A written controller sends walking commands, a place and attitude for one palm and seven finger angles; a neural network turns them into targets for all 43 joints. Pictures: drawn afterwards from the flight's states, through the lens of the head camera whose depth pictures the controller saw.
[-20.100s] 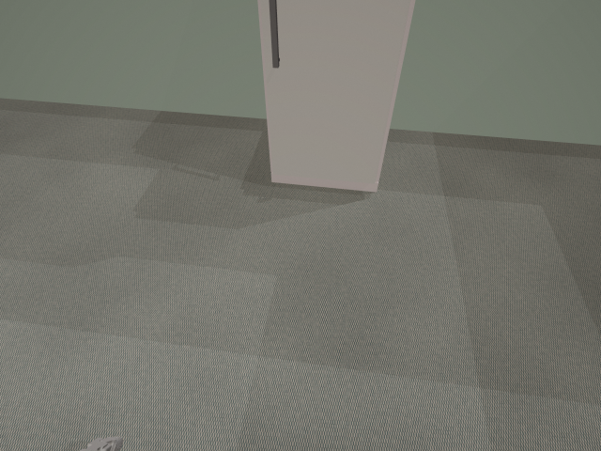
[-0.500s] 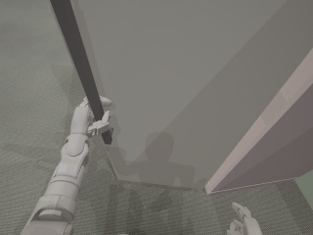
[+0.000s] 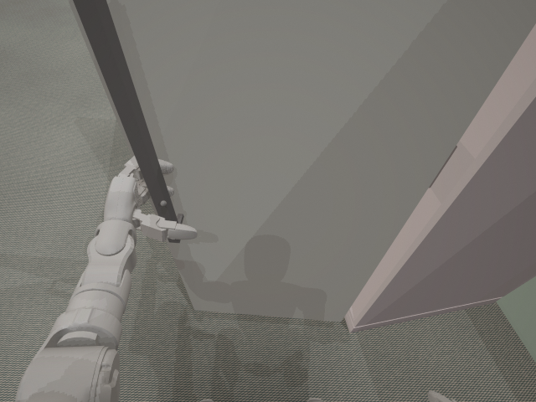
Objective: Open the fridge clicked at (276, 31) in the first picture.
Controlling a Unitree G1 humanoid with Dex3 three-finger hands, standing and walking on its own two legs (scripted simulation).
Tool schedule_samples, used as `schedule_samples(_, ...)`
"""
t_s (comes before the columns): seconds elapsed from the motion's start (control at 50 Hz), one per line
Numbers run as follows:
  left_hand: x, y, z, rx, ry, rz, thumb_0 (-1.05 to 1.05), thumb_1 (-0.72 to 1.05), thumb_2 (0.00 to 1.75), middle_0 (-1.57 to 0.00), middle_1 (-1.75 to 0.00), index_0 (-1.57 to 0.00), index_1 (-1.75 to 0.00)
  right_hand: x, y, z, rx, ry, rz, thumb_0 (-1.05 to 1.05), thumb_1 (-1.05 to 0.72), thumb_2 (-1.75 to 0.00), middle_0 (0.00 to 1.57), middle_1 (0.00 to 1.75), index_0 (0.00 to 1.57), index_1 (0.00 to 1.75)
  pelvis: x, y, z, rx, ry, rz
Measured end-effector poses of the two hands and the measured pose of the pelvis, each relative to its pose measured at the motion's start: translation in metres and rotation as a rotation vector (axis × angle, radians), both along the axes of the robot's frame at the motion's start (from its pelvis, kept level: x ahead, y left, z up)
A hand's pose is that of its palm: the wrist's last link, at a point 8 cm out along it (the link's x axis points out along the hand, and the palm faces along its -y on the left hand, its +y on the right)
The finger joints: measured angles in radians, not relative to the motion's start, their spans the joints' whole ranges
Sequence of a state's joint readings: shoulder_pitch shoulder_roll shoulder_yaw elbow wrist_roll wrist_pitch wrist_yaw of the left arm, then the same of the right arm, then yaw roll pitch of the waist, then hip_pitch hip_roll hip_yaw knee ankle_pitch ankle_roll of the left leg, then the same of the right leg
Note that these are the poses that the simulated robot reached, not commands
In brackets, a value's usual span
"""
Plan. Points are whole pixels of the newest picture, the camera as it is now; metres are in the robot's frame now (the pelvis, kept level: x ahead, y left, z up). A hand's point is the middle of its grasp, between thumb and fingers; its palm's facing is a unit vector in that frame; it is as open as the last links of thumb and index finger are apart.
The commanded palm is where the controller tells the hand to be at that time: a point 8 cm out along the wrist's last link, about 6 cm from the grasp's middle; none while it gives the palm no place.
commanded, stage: loosen the grip on the handle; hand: left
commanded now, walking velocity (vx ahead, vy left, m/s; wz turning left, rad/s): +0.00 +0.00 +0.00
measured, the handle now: (147, 139) +0.45 +0.18 +0.15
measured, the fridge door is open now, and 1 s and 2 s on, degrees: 75 74 74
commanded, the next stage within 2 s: slip the hand off the handle in 0.14 s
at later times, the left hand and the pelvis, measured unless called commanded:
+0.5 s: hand (136, 204) +0.41 +0.22 +0.04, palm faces +0.11 -0.98 -0.16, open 14.4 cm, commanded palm +0.38 +0.27 +0.05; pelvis +0.01 +0.02 -0.01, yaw +0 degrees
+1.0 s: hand (105, 215) +0.39 +0.26 +0.04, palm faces +0.08 -0.99 -0.15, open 14.7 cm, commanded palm +0.35 +0.31 +0.05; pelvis +0.02 +0.02 -0.01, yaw +0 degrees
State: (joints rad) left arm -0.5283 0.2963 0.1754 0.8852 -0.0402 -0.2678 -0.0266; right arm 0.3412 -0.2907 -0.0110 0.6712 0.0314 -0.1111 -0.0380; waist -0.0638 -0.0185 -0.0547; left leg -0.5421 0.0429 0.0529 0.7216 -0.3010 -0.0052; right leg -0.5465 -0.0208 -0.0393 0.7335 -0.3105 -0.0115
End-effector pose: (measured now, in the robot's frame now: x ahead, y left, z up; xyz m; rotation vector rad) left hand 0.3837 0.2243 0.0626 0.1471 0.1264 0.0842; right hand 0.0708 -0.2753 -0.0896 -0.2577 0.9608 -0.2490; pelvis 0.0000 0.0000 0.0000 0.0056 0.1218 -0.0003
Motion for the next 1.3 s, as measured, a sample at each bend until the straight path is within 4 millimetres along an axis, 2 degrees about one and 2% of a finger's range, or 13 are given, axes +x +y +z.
schedule_samples(0.08,0.003,0.003,-0.002,0.007,-0.020,-0.011,-0.01,-0.48,0.24,-0.33,-1.26,-0.39,-1.29,-0.005,0.006,-0.004,0.013,0.024,-0.010,0.01,-0.90,-0.90,0.20,0.30,0.20,0.30,0.003,0.003,-0.001,-0.002,0.014,-0.004)
schedule_samples(0.16,0.002,0.005,-0.004,0.003,-0.027,-0.011,-0.01,-0.52,0.22,-0.30,-1.21,-0.37,-1.25,-0.002,0.017,-0.009,0.040,0.032,-0.005,0.01,-0.90,-0.90,0.20,0.30,0.20,0.30,0.007,0.007,-0.002,-0.005,0.023,-0.006)
schedule_samples(0.28,0.002,0.006,-0.006,0.005,-0.032,-0.014,-0.02,-0.54,0.21,-0.26,-1.17,-0.35,-1.22,0.015,0.033,-0.014,0.068,0.016,0.021,0.01,-0.90,-0.90,0.20,0.30,0.20,0.30,0.011,0.012,-0.004,-0.008,0.031,-0.002)
schedule_samples(0.38,0.004,0.021,-0.009,0.015,-0.019,0.005,-0.02,-0.55,0.21,-0.26,-1.15,-0.35,-1.21,0.030,0.040,-0.013,0.072,-0.009,0.037,0.01,-0.90,-0.90,0.20,0.30,0.20,0.30,0.012,0.014,-0.007,-0.011,0.040,-0.001)
schedule_samples(0.5,0.002,0.046,-0.008,0.014,-0.019,0.035,-0.02,-0.55,0.21,-0.25,-1.15,-0.31,-1.18,0.041,0.041,-0.012,0.059,-0.018,0.050,0.01,-0.90,-0.90,0.20,0.30,0.20,0.30,0.014,0.017,-0.009,-0.016,0.049,0.003)
schedule_samples(0.62,0.001,0.066,-0.009,0.012,-0.009,0.031,-0.02,-0.55,0.21,-0.25,-1.15,-0.27,-1.16,0.043,0.037,-0.012,0.034,0.005,0.055,0.01,-0.90,-0.90,0.20,0.30,0.20,0.30,0.016,0.019,-0.010,-0.024,0.055,0.012)
schedule_samples(0.9,-0.003,0.094,-0.009,0.010,-0.011,0.022,-0.02,-0.55,0.21,-0.25,-1.15,-0.25,-1.15,0.036,0.036,-0.013,0.019,0.032,0.030,0.01,-0.90,-0.90,0.20,0.30,0.20,0.30,0.021,0.023,-0.012,-0.033,0.070,0.010)
schedule_samples(1.08,-0.033,0.090,-0.017,-0.006,0.000,0.006,-0.02,-0.55,0.21,-0.25,-1.15,-0.25,-1.15,0.049,0.044,-0.011,0.044,-0.017,0.042,0.01,-0.90,-0.90,0.20,0.30,0.20,0.30,0.025,0.025,-0.011,-0.032,0.061,0.004)
schedule_samples(1.3,-0.088,0.090,-0.012,0.005,-0.025,0.030,-0.02,-0.55,0.21,-0.25,-1.15,-0.25,-1.15,0.095,0.054,0.003,0.050,-0.178,0.116,0.01,-0.90,-0.90,0.20,0.30,0.20,0.30,0.026,0.023,-0.011,-0.034,0.025,0.020)
